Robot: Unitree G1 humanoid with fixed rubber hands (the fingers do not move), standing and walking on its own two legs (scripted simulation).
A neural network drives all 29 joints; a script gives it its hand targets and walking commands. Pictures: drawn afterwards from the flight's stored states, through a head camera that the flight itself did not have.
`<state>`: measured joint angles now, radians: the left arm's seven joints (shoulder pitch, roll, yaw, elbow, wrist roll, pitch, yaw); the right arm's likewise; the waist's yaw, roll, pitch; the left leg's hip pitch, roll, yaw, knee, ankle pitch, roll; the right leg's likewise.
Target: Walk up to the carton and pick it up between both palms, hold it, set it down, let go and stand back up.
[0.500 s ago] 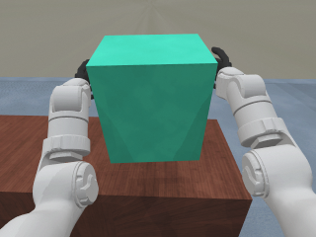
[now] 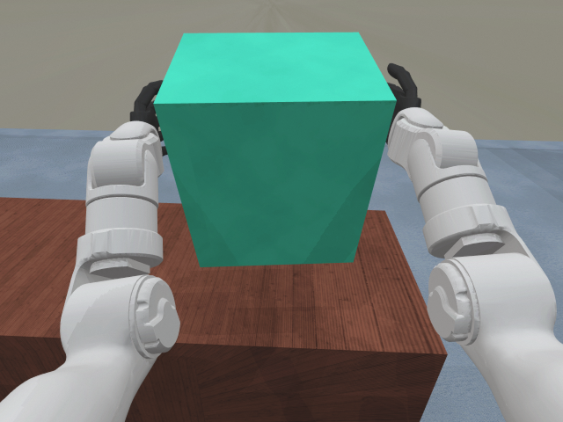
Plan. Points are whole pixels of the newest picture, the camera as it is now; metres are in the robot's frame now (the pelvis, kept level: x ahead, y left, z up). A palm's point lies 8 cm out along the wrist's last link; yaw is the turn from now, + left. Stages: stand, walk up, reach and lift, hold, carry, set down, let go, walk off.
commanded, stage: set down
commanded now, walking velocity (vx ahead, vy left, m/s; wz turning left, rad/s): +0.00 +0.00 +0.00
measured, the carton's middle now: (274, 156) +0.40 +0.02 +0.29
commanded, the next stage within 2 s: none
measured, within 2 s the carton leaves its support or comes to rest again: neither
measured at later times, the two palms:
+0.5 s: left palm (162, 181) +0.40 +0.18 +0.25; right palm (383, 152) +0.41 -0.14 +0.29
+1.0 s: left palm (177, 192) +0.42 +0.17 +0.22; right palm (383, 170) +0.43 -0.16 +0.25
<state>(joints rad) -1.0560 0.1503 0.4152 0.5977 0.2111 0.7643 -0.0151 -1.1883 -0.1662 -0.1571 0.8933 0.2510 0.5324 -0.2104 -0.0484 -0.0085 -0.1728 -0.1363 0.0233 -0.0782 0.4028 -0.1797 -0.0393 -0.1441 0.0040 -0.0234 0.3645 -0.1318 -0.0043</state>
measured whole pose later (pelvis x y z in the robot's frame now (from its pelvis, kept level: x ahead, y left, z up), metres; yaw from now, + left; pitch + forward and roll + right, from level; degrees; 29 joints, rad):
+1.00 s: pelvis +0.02 +0.00 +0.00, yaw +0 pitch -7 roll +0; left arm -0.88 0.06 0.40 0.55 0.21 0.60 0.05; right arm -1.07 -0.12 -0.24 1.03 0.11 0.17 -0.08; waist -0.05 -0.03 -0.01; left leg -0.05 0.03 -0.08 0.38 -0.21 -0.04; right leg -0.07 0.01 -0.02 0.36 -0.17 0.00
